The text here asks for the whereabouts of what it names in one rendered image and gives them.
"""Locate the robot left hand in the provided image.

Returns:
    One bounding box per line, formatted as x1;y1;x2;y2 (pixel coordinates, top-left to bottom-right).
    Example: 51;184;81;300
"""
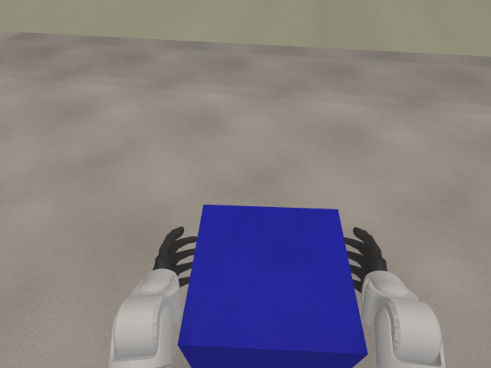
153;226;197;288

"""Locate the right robot forearm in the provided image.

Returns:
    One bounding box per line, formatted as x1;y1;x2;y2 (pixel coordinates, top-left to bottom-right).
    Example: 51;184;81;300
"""
361;271;446;368

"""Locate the left robot forearm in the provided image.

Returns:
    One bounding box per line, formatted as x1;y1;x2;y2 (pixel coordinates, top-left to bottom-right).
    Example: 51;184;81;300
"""
108;268;182;368

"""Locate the carton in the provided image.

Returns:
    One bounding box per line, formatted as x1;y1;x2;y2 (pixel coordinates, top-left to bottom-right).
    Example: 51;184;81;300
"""
178;205;368;368

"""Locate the robot right hand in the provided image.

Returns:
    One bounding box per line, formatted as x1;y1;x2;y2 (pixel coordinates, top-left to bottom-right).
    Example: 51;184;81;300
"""
344;227;387;293

